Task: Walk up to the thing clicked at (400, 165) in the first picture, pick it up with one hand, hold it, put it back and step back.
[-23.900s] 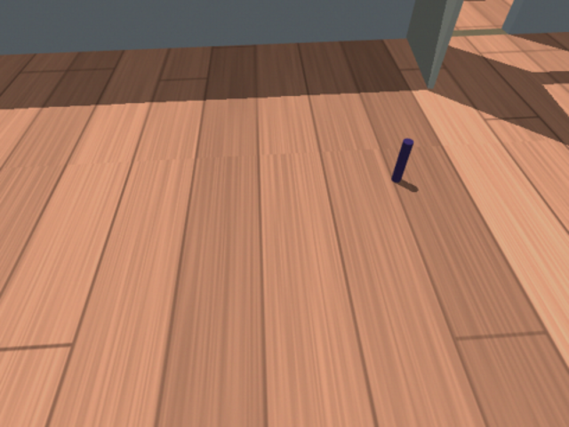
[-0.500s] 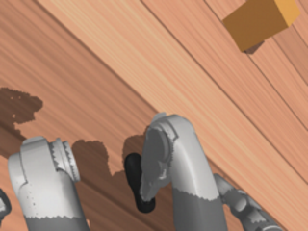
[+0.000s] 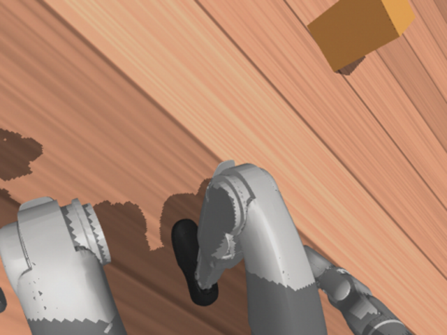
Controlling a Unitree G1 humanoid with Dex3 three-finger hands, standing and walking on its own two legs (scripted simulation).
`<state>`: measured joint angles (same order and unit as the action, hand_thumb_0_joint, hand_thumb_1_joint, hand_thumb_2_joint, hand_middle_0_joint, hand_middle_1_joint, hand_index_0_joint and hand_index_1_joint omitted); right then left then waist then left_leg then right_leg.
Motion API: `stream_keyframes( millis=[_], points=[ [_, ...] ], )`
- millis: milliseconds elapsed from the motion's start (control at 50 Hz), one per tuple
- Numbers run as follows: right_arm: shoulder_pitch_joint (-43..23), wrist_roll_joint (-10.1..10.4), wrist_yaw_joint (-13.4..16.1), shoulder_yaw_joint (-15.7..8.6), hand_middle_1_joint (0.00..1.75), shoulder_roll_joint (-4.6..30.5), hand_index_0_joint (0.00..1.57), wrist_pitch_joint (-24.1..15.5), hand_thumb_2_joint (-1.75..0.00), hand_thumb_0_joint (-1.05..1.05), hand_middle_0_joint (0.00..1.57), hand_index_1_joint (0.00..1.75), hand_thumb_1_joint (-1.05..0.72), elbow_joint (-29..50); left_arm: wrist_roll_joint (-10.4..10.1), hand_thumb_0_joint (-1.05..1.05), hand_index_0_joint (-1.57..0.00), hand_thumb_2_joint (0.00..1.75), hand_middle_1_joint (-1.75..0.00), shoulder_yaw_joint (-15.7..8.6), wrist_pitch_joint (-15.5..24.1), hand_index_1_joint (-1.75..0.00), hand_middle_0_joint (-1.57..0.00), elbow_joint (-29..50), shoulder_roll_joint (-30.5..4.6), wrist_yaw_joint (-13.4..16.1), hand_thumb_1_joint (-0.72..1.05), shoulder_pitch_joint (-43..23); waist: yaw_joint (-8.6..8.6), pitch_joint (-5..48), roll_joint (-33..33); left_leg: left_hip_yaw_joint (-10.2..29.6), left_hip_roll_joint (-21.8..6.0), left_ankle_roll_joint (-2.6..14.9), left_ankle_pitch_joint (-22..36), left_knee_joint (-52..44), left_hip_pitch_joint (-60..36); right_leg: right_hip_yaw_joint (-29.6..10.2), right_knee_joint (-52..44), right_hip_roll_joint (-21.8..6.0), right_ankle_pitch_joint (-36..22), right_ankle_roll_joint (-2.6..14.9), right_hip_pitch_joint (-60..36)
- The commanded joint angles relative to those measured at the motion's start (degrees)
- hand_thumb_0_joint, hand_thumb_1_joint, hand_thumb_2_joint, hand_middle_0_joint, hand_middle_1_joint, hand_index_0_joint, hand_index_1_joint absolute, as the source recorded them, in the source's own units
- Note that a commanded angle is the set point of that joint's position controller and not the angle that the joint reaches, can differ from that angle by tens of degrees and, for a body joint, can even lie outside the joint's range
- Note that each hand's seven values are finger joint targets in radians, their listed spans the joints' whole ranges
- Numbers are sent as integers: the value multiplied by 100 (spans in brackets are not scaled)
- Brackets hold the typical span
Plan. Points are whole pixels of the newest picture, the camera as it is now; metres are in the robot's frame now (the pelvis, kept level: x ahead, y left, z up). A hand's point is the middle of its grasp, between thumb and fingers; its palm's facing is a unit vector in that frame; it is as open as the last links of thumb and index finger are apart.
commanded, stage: lower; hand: left
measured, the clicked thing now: out of the picture +0.42 +0.31 -0.16
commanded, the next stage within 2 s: loosen in 0.16 s
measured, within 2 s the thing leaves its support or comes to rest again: rests again in 0.50 s
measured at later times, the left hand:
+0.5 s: hand out of the picture +0.42 +0.30 -0.16, palm faces +0.39 -0.92 +0.02, open 6.9 cm
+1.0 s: hand out of the picture +0.43 +0.31 -0.16, palm faces +0.39 -0.92 +0.02, open 15.0 cm
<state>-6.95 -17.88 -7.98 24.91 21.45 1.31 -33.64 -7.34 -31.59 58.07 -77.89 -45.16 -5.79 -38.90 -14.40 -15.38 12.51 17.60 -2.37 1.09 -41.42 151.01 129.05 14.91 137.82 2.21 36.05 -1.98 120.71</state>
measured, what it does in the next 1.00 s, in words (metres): stands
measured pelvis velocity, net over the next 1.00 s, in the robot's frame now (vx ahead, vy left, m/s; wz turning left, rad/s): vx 0.00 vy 0.00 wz -0.01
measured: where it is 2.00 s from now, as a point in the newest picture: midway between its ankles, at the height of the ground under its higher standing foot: (149, 303)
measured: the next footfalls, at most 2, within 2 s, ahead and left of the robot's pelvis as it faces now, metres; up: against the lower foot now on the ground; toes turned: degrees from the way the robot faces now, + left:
none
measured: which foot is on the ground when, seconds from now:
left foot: down 0.00-1.00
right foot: down 0.00-1.00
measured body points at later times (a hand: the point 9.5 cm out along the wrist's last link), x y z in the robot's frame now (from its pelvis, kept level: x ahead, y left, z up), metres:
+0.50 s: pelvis +0.00 +0.00 +0.00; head +0.23 +0.17 +0.34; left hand +0.40 +0.35 -0.16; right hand +0.17 -0.25 -0.05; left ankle +0.08 +0.12 -0.26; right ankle +0.13 -0.11 -0.26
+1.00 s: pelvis +0.00 +0.00 +0.00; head +0.23 +0.17 +0.34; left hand +0.40 +0.35 -0.16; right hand +0.17 -0.25 -0.05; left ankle +0.08 +0.12 -0.26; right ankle +0.13 -0.11 -0.26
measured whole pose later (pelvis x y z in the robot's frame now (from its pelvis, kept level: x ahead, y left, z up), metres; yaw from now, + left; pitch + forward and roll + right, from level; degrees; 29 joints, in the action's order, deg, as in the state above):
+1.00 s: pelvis +0.00 +0.00 +0.00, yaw -1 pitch +15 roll -16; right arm -8.2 -18.1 -7.8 25.9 21.4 1.2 -33.0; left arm -8.0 -31.1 58.5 -77.3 -45.4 -5.3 -38.1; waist -13.9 -15.7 13.4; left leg 18.5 -2.5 1.0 -41.3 151.4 128.4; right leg 15.5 137.6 2.7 35.3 -2.1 120.1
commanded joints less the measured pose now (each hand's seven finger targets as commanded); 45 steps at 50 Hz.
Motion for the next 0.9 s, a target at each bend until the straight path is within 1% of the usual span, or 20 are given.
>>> stream_keyframes(
  millis=[0,20,80,100,120,160,200,220,260,340,400,460,500,560,600,680,780,800,840,880],
  points=[
    [394,-40,122,-605,30,1951,20,71,-90,0,20,30,-90,42,0,0,-136,129,-140,-110,479,-142,-137,948,-1162,51,41,-1180,-428,3590,-2964,-293,-221,-227,1008,-1877,-2384,310,-943,266,-1143,287,-1756],
    [376,-50,120,-603,30,1935,20,80,-90,0,20,30,-90,48,0,0,-137,129,-140,-27,475,-142,-138,893,-1046,34,42,-1083,-429,3608,-2955,-298,-221,-234,1044,-1863,-2447,305,-950,271,-1177,285,-1744],
    [420,-64,117,-610,30,1955,20,80,-90,0,20,30,-89,15,-11,0,-135,129,-139,-54,510,-141,-136,1110,-1115,72,42,-1154,-429,3679,-3113,-288,-218,-247,1076,-1880,-2506,322,-936,273,-1201,289,-1828],
    [389,-65,114,-611,30,1945,20,72,-90,0,20,30,-89,23,-6,0,-134,128,-138,-83,496,-140,-135,1060,-1127,93,40,-1022,-346,3702,-3053,-323,-220,-238,1139,-1842,-2525,288,-949,283,-1255,288,-1848],
    [390,-58,120,-595,30,1950,20,72,-90,0,20,30,-90,17,-2,0,-135,128,-138,-56,501,-140,-136,1045,-1171,88,41,-1194,-438,3651,-3103,-301,-223,-241,1084,-1855,-2459,311,-923,280,-1217,291,-1818],
    [341,-55,117,-585,30,1926,20,85,-90,0,20,30,-89,50,-21,0,-134,129,-138,-93,489,-140,-135,943,-1122,109,42,-1001,-399,3584,-2931,-317,-213,-221,1038,-1840,-2333,301,-968,288,-1187,290,-1852],
    [312,-52,122,-588,30,1942,20,81,-90,0,20,30,-89,49,-31,0,-135,129,-140,68,470,-142,-136,861,-928,78,39,-1054,-497,3440,-2937,-283,-222,-224,970,-1875,-2336,333,-966,285,-1145,284,-1727],
    [324,-53,121,-588,30,1952,20,78,-90,0,20,30,-89,51,-55,0,-136,130,-140,41,469,-142,-137,897,-933,69,40,-1050,-497,3474,-2873,-280,-226,-216,964,-1850,-2355,329,-998,289,-1157,273,-1747],
    [282,-47,113,-595,30,1958,20,68,-90,0,20,30,-90,65,-21,0,-138,121,-136,137,483,-136,-138,881,-925,54,39,-1078,-489,3388,-2836,-272,-222,-214,884,-1874,-2313,340,-992,286,-1093,279,-1694],
    [261,-43,116,-577,30,1941,20,55,-89,0,20,30,-90,89,-90,0,-121,90,-113,121,494,-111,-119,920,-952,44,25,-1187,-468,3460,-2805,-293,-208,-191,712,-1851,-2261,349,-1028,301,-958,269,-1724],
    [252,-42,127,-571,30,1964,20,60,-89,0,20,30,-90,89,-94,0,-114,76,-101,39,494,-99,-113,861,-1025,59,11,-1095,-434,3505,-2851,-248,-228,-223,807,-1872,-2366,368,-970,306,-1013,280,-1690],
    [210,-50,136,-549,30,1944,20,68,-90,0,20,30,-91,95,-63,0,-93,64,-82,-3,512,-82,-94,912,-1101,82,-9,-1092,-374,3479,-2894,-252,-235,-225,878,-1882,-2384,356,-955,309,-1054,291,-1729],
    [224,-71,131,-528,30,1932,20,71,-90,0,20,30,-91,106,-50,0,-85,55,-73,26,526,-73,-86,874,-1047,97,-18,-1115,-460,3478,-2881,-265,-235,-221,961,-1861,-2348,360,-957,314,-1134,279,-1821],
    [194,-63,139,-553,30,1947,20,71,-90,0,20,30,-91,112,-31,0,-76,44,-61,-46,506,-62,-77,888,-1141,118,-28,-1116,-414,3444,-2930,-277,-250,-229,903,-1878,-2391,341,-968,310,-1076,289,-1687],
    [205,-67,137,-558,30,1959,20,80,-90,0,20,30,-91,105,-33,0,-70,42,-57,46,486,-58,-71,797,-1033,92,-32,-1078,-477,3350,-2846,-290,-237,-202,776,-1854,-2238,348,-1001,313,-1004,284,-1703],
    [211,-58,133,-560,30,1961,20,72,-90,0,20,30,-91,109,-56,0,-60,34,-48,44,459,-50,-61,890,-1067,63,-44,-1027,-407,3467,-2895,-279,-241,-214,812,-1881,-2325,356,-981,322,-1024,287,-1728],
    [263,-41,138,-544,30,1951,20,47,-90,0,20,30,-91,125,-153,0,-48,27,-38,40,450,-39,-50,891,-962,26,-48,-983,-439,3625,-2751,-261,-224,-198,980,-1803,-2330,372,-996,336,-1195,267,-1872],
    [255,-40,144,-552,30,1948,20,45,-90,0,20,30,-91,97,-139,0,-43,25,-34,-9,461,-36,-45,938,-1090,41,-48,-993,-394,3613,-2807,-299,-223,-187,974,-1775,-2293,335,-999,338,-1193,272,-1908],
    [284,-41,149,-550,30,1938,20,47,-90,0,20,30,-91,89,-140,0,-38,22,-29,65,452,-30,-39,873,-996,29,-49,-1044,-459,3528,-2719,-307,-222,-173,968,-1773,-2202,328,-1023,332,-1200,268,-1927],
    [219,-42,140,-546,30,1933,20,37,-90,0,20,30,-91,110,-117,0,-34,21,-26,39,464,-28,-36,880,-1006,44,-52,-1037,-418,3437,-2801,-281,-232,-198,891,-1831,-2264,355,-996,327,-1112,278,-1793]
  ],
)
